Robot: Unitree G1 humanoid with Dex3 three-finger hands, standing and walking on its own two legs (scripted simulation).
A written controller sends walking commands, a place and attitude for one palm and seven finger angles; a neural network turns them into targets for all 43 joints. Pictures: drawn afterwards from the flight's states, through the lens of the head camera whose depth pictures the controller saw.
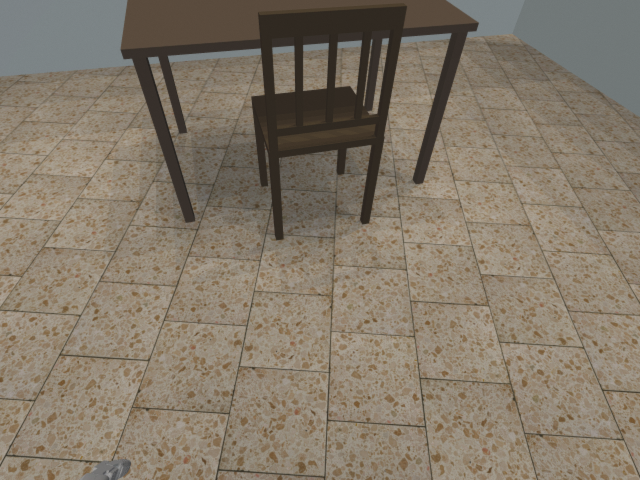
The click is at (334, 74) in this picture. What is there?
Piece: chair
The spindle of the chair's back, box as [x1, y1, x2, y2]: [325, 34, 337, 122]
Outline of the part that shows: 337,34 329,34 325,116 326,122 332,121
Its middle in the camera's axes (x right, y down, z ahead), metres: +0.03 -0.49 +1.20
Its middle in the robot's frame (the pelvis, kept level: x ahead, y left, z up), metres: +1.22 +0.02 -0.09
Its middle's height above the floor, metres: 0.68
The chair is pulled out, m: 0.00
